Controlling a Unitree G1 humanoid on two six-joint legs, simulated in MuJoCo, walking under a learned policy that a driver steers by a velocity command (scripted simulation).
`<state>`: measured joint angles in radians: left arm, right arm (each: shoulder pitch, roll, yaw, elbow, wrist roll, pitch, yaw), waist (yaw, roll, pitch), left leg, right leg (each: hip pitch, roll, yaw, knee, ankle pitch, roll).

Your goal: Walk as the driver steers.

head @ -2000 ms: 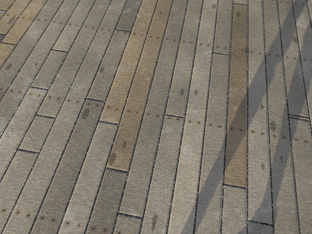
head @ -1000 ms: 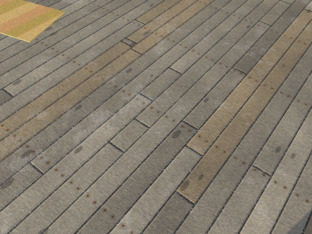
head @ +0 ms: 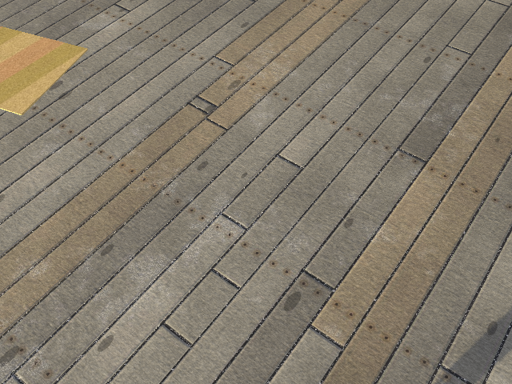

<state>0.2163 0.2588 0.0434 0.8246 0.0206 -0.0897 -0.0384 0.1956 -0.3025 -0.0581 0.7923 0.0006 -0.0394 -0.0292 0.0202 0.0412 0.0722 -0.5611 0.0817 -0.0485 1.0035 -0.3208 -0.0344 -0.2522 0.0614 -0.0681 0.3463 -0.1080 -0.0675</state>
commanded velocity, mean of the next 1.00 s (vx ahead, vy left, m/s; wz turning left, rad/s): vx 0.06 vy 0.00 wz -0.39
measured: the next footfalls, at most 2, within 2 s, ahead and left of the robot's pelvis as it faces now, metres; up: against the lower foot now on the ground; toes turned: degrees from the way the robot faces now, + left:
left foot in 0.20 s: +0.17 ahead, +0.15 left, +0.00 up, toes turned -2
right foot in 0.52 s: +0.12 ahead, -0.11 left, +0.00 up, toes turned -13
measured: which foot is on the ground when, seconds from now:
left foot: up 0.00-0.18, down 0.20-0.50, up 0.52-1.00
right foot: down 0.00-0.22, up 0.24-0.50, down 0.52-1.00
